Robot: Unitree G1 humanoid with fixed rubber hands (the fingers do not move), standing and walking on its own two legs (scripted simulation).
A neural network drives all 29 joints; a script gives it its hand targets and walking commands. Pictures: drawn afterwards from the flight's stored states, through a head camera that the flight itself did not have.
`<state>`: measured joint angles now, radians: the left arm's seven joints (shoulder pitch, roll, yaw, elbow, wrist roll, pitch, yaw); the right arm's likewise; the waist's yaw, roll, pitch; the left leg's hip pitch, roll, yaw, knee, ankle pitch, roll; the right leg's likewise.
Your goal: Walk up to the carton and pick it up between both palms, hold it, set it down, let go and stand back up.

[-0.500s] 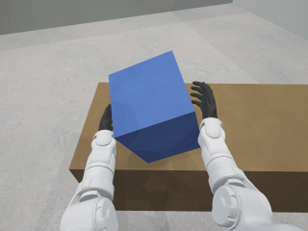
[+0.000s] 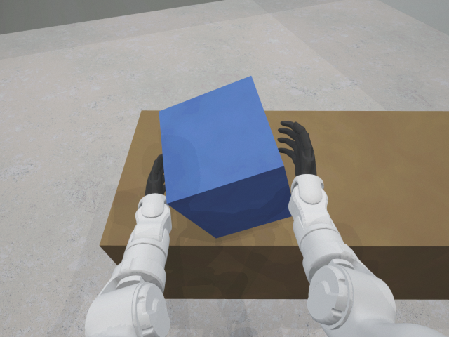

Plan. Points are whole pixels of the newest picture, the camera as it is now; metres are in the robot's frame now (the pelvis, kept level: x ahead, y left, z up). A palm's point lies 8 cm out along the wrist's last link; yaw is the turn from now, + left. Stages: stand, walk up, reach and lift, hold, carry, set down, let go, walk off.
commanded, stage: set down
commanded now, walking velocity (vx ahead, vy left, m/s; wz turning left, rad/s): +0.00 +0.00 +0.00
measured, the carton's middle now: (231, 166) +0.45 +0.00 +0.02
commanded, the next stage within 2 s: none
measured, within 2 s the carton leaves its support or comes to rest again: neither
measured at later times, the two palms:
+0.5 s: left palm (161, 186) +0.40 +0.14 +0.02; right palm (302, 170) +0.41 -0.14 +0.05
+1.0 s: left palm (166, 184) +0.42 +0.14 -0.01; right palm (299, 173) +0.42 -0.14 +0.02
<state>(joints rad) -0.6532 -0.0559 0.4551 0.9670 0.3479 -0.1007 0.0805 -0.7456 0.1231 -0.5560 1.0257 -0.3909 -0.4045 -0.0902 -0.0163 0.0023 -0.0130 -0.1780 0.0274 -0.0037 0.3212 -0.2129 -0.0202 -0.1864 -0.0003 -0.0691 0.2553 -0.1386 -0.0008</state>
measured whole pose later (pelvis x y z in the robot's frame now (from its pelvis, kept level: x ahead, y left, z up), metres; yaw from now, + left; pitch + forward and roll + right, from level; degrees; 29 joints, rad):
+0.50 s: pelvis +0.00 +0.00 +0.00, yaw +0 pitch +10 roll -1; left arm -0.75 -0.04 0.53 1.08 0.38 -0.20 0.09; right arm -0.78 0.14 -0.70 1.04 -0.51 -0.41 -0.08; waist -0.02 0.00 -0.05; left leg -0.31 0.03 -0.01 0.34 -0.21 -0.02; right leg -0.32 0.00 -0.07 0.29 -0.15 0.00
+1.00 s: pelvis +0.01 +0.00 -0.01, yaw +0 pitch +18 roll -1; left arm -0.82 -0.01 0.55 1.17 0.39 -0.27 0.10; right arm -0.82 0.13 -0.78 1.07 -0.57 -0.43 -0.07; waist -0.03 0.00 -0.09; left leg -0.46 0.03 -0.01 0.37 -0.21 -0.02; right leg -0.47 0.00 -0.08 0.30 -0.15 -0.01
